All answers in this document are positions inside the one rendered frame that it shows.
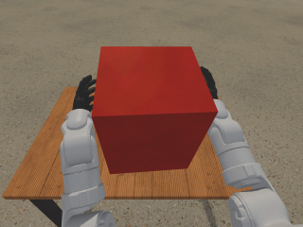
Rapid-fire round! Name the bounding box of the right robot upper arm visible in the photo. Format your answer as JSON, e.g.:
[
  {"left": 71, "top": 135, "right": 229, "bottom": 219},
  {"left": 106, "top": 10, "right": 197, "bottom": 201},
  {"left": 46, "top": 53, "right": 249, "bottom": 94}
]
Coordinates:
[{"left": 228, "top": 187, "right": 303, "bottom": 227}]

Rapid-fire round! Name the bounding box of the carton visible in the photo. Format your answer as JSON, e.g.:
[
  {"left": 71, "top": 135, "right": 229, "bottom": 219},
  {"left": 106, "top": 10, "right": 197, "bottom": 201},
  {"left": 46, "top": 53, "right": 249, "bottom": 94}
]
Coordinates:
[{"left": 91, "top": 46, "right": 218, "bottom": 174}]

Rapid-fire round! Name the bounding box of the table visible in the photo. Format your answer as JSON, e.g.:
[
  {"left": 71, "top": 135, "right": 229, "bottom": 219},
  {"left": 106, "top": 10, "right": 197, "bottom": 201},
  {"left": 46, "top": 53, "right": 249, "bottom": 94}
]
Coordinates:
[{"left": 2, "top": 86, "right": 253, "bottom": 227}]

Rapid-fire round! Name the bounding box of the left robot forearm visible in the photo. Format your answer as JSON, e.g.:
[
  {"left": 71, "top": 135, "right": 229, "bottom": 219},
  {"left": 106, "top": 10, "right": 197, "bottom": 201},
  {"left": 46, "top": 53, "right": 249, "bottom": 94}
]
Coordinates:
[{"left": 60, "top": 109, "right": 106, "bottom": 227}]

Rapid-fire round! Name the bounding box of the left robot hand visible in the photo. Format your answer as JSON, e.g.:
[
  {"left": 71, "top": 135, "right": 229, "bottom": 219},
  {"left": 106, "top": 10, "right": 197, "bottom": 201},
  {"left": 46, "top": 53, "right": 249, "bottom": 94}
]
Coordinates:
[{"left": 72, "top": 75, "right": 97, "bottom": 112}]

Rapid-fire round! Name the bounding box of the right robot forearm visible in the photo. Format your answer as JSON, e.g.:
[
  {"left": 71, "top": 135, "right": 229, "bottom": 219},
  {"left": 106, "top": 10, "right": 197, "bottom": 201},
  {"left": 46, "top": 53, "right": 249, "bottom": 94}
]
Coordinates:
[{"left": 207, "top": 98, "right": 290, "bottom": 221}]

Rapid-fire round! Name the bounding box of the left robot upper arm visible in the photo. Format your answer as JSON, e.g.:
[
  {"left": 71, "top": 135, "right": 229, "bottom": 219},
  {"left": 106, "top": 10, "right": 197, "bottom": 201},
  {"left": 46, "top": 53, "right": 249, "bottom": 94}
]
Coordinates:
[{"left": 64, "top": 210, "right": 116, "bottom": 227}]

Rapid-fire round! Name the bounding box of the right robot hand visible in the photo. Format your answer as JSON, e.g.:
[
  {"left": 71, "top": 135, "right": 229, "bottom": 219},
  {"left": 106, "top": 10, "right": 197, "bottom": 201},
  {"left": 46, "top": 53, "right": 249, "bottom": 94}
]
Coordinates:
[{"left": 200, "top": 66, "right": 218, "bottom": 99}]

